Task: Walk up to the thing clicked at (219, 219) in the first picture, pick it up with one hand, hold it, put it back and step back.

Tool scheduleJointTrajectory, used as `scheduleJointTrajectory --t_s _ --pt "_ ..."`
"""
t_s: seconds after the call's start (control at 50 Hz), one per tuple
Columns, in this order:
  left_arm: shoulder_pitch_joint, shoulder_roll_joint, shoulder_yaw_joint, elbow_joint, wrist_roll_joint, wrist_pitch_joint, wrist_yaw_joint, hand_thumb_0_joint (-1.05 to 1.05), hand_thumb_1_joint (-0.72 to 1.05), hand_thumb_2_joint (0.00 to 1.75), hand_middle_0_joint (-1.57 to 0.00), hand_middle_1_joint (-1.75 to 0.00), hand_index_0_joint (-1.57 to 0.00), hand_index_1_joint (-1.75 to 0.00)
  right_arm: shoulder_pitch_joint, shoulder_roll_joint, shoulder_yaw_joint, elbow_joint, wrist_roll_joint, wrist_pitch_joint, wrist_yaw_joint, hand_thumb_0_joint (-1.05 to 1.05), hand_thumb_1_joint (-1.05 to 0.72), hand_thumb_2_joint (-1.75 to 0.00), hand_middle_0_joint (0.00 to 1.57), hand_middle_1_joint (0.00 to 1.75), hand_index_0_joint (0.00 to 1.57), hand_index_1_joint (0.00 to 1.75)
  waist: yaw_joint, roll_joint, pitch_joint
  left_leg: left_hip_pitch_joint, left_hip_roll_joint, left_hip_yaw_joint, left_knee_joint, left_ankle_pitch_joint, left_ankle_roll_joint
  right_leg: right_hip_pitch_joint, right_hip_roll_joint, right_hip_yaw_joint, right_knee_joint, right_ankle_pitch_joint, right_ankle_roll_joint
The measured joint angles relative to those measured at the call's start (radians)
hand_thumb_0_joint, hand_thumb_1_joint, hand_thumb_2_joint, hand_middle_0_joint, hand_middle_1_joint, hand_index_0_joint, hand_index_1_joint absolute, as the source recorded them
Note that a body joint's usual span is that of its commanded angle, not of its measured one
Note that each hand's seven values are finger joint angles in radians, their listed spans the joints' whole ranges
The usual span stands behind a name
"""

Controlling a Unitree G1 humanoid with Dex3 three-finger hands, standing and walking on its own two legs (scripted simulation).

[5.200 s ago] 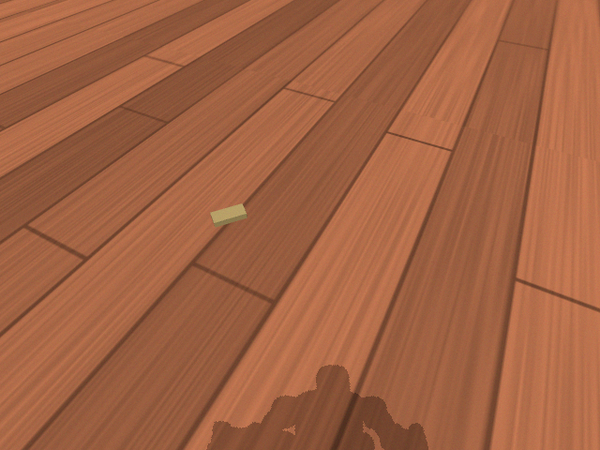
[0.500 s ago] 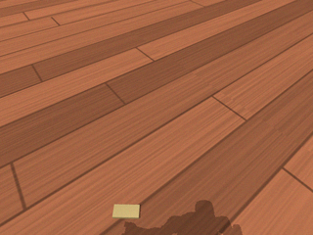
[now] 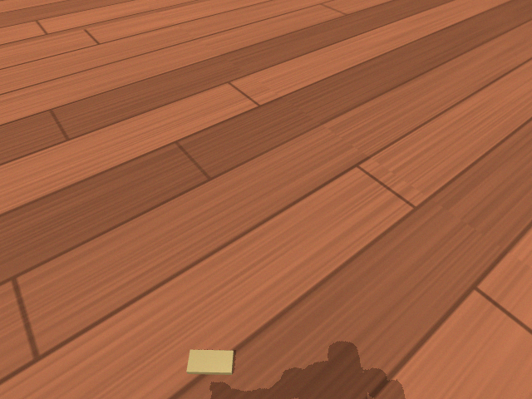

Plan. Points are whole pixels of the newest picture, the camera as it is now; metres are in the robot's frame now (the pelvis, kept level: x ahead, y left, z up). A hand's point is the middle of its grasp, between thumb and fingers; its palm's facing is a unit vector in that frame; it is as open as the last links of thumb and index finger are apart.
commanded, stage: stand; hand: left
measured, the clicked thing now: (210, 362) +0.38 +0.20 -0.77
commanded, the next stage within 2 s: none
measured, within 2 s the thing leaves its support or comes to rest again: neither
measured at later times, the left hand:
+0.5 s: hand out of the picture +0.07 +0.25 -0.16, palm faces -0.02 -0.94 -0.35, open 7.4 cm
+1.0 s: hand out of the picture +0.07 +0.24 -0.16, palm faces -0.03 -0.94 -0.34, open 7.4 cm
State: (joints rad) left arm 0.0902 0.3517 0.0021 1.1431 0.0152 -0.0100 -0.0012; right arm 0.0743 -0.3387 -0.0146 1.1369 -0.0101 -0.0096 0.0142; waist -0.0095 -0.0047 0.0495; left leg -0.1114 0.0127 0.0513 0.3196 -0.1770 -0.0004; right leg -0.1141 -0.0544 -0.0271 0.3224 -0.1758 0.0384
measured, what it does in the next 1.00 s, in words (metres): stands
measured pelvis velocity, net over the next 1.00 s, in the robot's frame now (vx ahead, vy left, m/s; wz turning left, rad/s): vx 0.00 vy -0.01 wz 0.01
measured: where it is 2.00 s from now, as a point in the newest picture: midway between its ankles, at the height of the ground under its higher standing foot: outside the picture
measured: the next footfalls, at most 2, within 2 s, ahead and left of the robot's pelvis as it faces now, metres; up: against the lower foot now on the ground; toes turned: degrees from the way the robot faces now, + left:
none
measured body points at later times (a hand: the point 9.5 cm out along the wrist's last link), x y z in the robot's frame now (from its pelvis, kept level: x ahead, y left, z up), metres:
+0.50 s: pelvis +0.00 -0.01 +0.00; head +0.00 -0.01 +0.45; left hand +0.07 +0.29 -0.13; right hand +0.08 -0.31 -0.13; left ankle +0.00 +0.12 -0.75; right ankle +0.00 -0.14 -0.75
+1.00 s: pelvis +0.00 -0.01 +0.00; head +0.01 -0.01 +0.45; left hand +0.07 +0.29 -0.13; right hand +0.08 -0.31 -0.13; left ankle +0.00 +0.12 -0.75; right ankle +0.00 -0.14 -0.75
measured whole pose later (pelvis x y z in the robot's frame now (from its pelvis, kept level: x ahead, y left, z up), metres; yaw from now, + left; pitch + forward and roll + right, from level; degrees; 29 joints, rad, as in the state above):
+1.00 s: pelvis +0.00 -0.01 +0.00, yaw +0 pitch -2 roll +0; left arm 0.11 0.35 0.00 1.14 0.02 -0.01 -0.01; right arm 0.10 -0.35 0.00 1.14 -0.01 -0.01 0.01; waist -0.01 0.00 0.04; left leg -0.11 0.03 0.04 0.31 -0.17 -0.01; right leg -0.10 -0.04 -0.04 0.30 -0.17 0.03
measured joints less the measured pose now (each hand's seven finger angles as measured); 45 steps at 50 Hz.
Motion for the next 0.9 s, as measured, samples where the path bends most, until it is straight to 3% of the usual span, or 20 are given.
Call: scheduleJointTrajectory --t_s 0.9 --pt "0.023 -0.001 0.000 -0.004 0.001 0.000 -0.004 0.00 0.91 0.90 -0.21 -0.30 -0.20 -0.30 0.031 -0.010 0.010 0.010 -0.001 0.002 -0.003 0.00 -0.90 -0.90 0.20 0.30 0.20 0.30 0.002 0.003 -0.004 -0.002 0.017 -0.012 -0.006 0.006 -0.013 0.008 0.017 -0.012 -0.021 0.011 -0.014"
